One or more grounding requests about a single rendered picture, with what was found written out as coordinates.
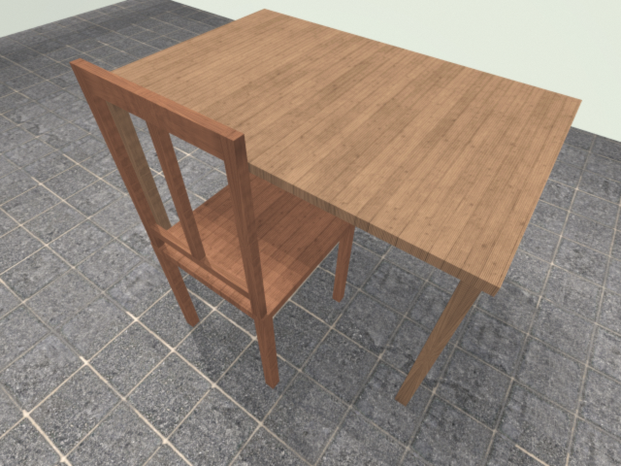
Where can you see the chair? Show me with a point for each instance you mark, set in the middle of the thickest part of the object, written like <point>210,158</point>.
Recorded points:
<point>252,243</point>

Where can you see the table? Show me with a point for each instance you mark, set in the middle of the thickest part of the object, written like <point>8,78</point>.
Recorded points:
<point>442,161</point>

